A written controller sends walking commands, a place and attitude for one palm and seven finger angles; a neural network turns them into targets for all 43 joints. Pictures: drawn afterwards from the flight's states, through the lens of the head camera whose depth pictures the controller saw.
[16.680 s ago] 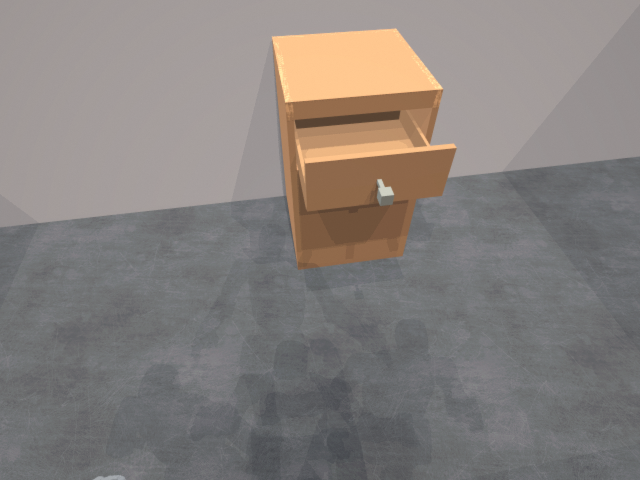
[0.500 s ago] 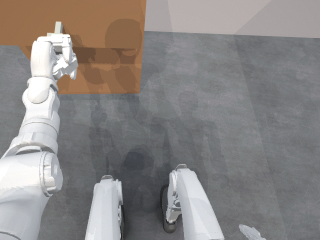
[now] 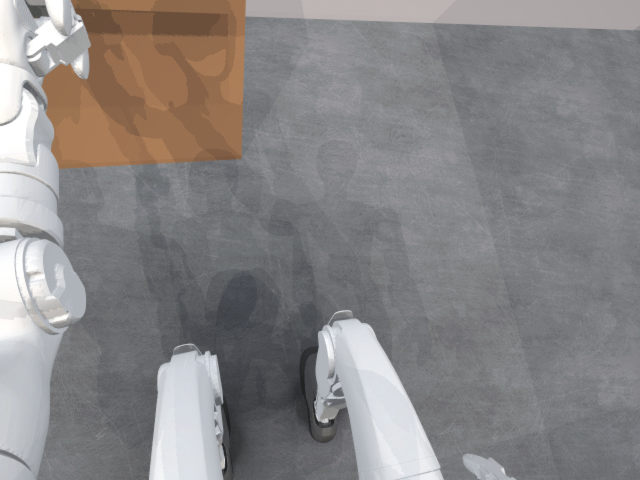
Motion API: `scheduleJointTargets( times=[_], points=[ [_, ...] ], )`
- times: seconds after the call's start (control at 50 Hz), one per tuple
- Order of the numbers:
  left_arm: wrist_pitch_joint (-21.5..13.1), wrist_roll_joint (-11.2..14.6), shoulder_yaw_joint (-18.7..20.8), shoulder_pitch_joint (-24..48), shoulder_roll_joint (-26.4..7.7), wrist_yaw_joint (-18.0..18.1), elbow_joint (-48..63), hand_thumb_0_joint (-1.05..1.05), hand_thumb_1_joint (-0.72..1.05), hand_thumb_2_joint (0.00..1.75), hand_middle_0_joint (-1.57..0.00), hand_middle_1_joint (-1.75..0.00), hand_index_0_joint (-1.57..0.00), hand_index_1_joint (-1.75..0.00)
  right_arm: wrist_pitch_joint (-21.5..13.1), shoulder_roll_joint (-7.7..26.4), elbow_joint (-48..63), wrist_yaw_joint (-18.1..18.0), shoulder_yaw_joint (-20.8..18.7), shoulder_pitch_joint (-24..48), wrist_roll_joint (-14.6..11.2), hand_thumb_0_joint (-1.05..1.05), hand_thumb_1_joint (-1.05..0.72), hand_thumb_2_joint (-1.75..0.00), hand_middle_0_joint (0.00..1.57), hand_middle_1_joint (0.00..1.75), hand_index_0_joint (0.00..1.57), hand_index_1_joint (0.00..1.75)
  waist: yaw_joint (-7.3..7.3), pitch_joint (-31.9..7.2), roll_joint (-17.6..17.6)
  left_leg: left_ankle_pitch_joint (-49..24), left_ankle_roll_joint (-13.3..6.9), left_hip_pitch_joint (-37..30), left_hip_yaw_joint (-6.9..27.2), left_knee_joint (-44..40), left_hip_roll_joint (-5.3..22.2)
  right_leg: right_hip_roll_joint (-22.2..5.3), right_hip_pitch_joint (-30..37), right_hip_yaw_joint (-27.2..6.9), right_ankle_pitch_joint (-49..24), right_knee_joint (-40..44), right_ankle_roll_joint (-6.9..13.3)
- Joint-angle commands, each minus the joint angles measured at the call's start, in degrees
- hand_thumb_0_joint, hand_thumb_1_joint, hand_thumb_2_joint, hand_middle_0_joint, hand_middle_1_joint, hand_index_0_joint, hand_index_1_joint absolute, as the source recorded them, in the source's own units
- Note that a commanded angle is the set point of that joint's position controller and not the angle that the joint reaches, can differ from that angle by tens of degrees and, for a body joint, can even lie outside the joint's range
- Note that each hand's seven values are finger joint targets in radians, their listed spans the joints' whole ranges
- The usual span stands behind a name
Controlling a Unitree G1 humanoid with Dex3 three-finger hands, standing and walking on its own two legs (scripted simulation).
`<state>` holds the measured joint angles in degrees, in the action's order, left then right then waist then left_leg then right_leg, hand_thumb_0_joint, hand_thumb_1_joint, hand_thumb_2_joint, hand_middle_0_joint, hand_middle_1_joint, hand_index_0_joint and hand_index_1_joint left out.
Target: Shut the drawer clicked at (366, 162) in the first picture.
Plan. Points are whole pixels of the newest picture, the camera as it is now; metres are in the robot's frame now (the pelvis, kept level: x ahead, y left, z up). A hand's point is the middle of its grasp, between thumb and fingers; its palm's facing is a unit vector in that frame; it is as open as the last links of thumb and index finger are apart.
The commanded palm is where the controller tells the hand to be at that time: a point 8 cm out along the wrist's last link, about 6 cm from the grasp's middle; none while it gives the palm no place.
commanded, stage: push the drawer shut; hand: left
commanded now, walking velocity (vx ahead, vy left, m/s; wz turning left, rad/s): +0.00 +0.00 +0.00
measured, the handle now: out of the picture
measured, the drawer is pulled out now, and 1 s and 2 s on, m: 0.04 0.00 0.00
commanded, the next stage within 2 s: pull the fist back off the drawer in 0.42 s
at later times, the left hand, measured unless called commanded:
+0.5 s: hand out of the picture +0.64 +0.18 +0.04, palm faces +0.02 -1.00 -0.06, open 3.4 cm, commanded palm +0.66 +0.18 +0.05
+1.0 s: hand (78, 2) +0.62 +0.18 +0.04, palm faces +0.01 -1.00 -0.06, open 3.3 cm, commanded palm +0.60 +0.18 +0.05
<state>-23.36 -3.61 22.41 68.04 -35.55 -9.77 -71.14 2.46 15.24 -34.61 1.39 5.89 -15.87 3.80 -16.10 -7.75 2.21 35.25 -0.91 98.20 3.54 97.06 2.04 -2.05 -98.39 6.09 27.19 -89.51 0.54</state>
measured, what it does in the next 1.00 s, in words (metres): stands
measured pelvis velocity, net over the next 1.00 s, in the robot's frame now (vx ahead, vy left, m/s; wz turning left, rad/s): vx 0.00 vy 0.01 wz -0.04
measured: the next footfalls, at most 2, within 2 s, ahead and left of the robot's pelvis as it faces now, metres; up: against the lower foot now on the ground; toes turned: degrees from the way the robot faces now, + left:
none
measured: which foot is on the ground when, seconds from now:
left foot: down 0.00-1.00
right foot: down 0.00-1.00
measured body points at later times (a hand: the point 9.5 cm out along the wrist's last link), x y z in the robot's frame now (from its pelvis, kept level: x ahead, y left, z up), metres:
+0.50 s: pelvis +0.00 +0.00 -0.01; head +0.25 +0.05 +0.36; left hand +0.63 +0.23 +0.05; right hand -0.02 -0.25 -0.10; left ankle +0.06 +0.11 -0.51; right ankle +0.11 -0.12 -0.51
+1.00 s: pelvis +0.00 +0.01 +0.00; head +0.25 +0.04 +0.37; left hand +0.62 +0.23 +0.05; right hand -0.03 -0.24 -0.09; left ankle +0.06 +0.11 -0.51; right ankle +0.11 -0.12 -0.51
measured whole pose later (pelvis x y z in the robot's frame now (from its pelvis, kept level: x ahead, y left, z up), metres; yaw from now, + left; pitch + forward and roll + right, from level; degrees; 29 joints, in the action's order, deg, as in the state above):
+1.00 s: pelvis +0.00 +0.01 +0.00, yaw -2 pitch +38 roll -7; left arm -14.7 -4.4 25.7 70.8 -40.2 -10.5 -63.0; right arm 6.7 13.9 -32.0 3.7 7.5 -20.0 3.3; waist -18.0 -5.0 2.7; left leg 35.3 -1.6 99.9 2.8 96.6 3.4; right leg -0.5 -100.3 5.2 25.9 -88.0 -0.2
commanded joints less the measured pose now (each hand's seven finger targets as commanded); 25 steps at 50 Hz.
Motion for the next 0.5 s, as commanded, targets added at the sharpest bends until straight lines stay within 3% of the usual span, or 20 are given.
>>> scheduleJointTargets(
  times=[0.0,0.06,0.08,0.12,0.16,0.2,0.26,0.3,0.38,0.42,0.48],
  points=[
    [-3.1,1.3,2.6,34.5,-15.9,1.3,15.7,0.0,0.9,0.9,-1.4,-1.6,-1.4,-1.6,0.3,12.0,1.6,-0.5,-3.8,-13.2,0.5,0.0,-0.9,-0.9,0.2,0.3,0.2,0.3,-3.05,-39.1,16.2,-12.1,-1.5,-25.2,2.8,-12.4,-1.4,3.4,22.3,-3.1,-3.4,9.6,1.0],
    [-2.1,0.9,4.1,35.0,-18.5,1.3,14.7,0.0,0.9,0.9,-1.4,-1.6,-1.4,-1.6,1.1,12.4,1.4,-0.3,-3.6,-13.9,0.4,0.0,-0.9,-0.9,0.2,0.3,0.2,0.3,-3.26,-37.9,15.3,-11.7,-1.6,-23.8,2.7,-12.2,-1.3,3.4,23.0,-3.2,-3.3,9.9,0.9],
    [-2.0,0.8,3.9,35.9,-18.6,1.3,15.4,0.0,0.9,0.9,-1.4,-1.6,-1.4,-1.6,1.2,12.3,1.4,-0.3,-3.6,-14.1,0.4,0.0,-0.9,-0.9,0.2,0.3,0.2,0.3,-3.77,-38.3,15.0,-11.9,-1.8,-23.8,2.7,-12.0,-1.1,3.6,23.1,-3.2,-3.5,10.0,0.7],
    [-2.0,0.2,3.6,37.4,-19.0,1.4,16.4,0.0,0.9,0.9,-1.4,-1.6,-1.4,-1.6,1.5,12.4,1.4,-0.1,-3.5,-14.5,0.6,0.0,-0.9,-0.9,0.2,0.3,0.2,0.3,-3.67,-39.5,18.0,-13.2,-1.4,-26.1,3.3,-12.2,-1.1,3.4,21.6,-2.8,-4.0,9.4,1.0],
    [-1.5,0.0,3.6,37.8,-18.8,1.6,15.6,0.0,0.9,0.9,-1.4,-1.6,-1.4,-1.6,1.8,12.4,1.2,0.1,-3.5,-14.9,0.7,0.0,-0.9,-0.9,0.2,0.3,0.2,0.3,-4.29,-38.9,16.7,-13.2,-1.6,-25.7,3.4,-11.8,-1.0,3.6,21.4,-2.6,-4.1,9.5,0.8],
    [-1.4,-0.5,3.3,39.5,-19.2,1.8,16.2,0.0,0.9,0.9,-1.4,-1.6,-1.4,-1.6,2.0,12.2,1.4,0.1,-3.3,-15.0,0.8,0.0,-0.9,-0.9,0.2,0.3,0.2,0.3,-4.62,-39.2,18.8,-13.5,-1.5,-26.2,3.5,-11.8,-1.0,3.5,20.6,-2.6,-4.3,9.2,1.0],
    [-1.0,-1.4,3.2,40.8,-20.4,2.1,14.9,0.0,0.9,0.9,-1.4,-1.6,-1.4,-1.6,2.4,12.5,1.1,0.2,-3.1,-15.5,0.9,0.0,-0.9,-0.9,0.2,0.3,0.2,0.3,-5.2,-38.1,18.8,-12.8,-1.5,-25.7,3.6,-11.7,-1.0,3.6,20.1,-2.5,-3.9,9.4,1.0],
    [-0.5,-1.7,2.4,42.3,-19.9,2.4,13.7,0.0,0.9,0.9,-1.4,-1.6,-1.4,-1.6,2.4,12.3,1.1,0.2,-2.8,-15.7,0.9,0.0,-0.9,-0.9,0.2,0.3,0.2,0.3,-6.32,-36.5,17.9,-11.4,-1.8,-24.3,3.6,-11.6,-1.1,3.6,19.5,-2.5,-3.2,9.5,0.9],
    [0.1,-3.3,1.5,45.9,-21.9,2.7,12.9,0.0,0.9,0.9,-1.4,-1.6,-1.4,-1.6,2.7,12.7,0.8,0.1,-2.3,-16.3,1.2,0.0,-0.9,-0.9,0.2,0.3,0.2,0.3,-7.51,-36.9,19.6,-10.5,-2.0,-22.9,3.3,-10.7,-1.1,3.6,18.7,-2.5,-2.8,9.0,0.8],
    [0.1,-3.7,0.6,47.3,-21.4,2.7,13.4,0.0,0.9,0.9,-1.4,-1.6,-1.4,-1.6,2.7,12.8,0.6,0.1,-2.3,-16.9,1.4,0.0,-0.9,-0.9,0.2,0.3,0.2,0.3,-7.9,-37.6,22.7,-12.0,-1.6,-26.0,4.0,-10.8,-1.0,3.6,16.8,-2.0,-3.7,8.7,1.0],
    [1.2,-4.2,1.0,48.6,-23.1,2.7,11.4,0.0,0.9,0.9,-1.4,-1.6,-1.4,-1.6,3.0,13.0,0.7,0.1,-1.8,-17.0,1.3,0.0,-0.9,-0.9,0.2,0.3,0.2,0.3,-8.87,-36.4,20.6,-10.4,-2.1,-22.2,3.2,-9.8,-1.1,3.7,17.7,-2.5,-3.1,8.8,0.8]
  ],
)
